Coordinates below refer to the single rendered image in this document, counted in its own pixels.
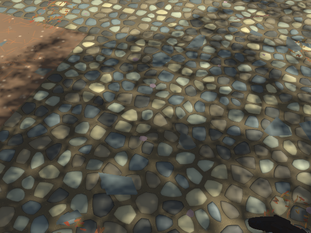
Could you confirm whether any right robot hand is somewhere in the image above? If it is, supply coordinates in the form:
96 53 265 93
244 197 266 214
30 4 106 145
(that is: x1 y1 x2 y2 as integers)
248 215 309 233

